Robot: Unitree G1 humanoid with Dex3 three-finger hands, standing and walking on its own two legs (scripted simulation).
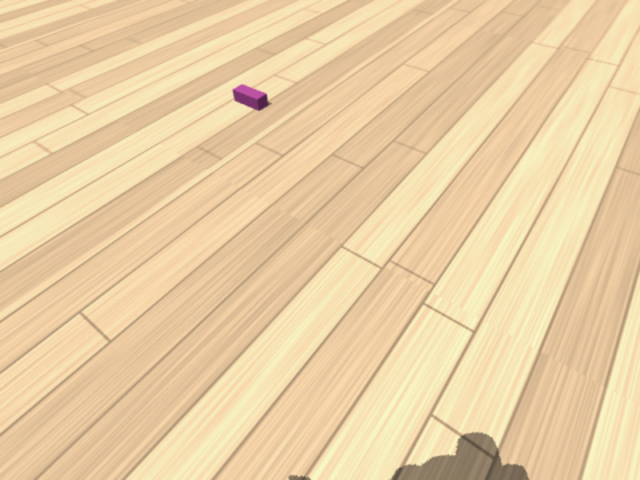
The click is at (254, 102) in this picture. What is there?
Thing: lying carton
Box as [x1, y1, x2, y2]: [233, 84, 267, 110]
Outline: 233,89 233,94 236,101 258,110 267,105 266,94 242,84
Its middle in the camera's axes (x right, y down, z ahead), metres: -0.42 -0.88 +2.39
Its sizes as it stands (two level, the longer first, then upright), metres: 0.209 0.084 0.075
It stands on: the floor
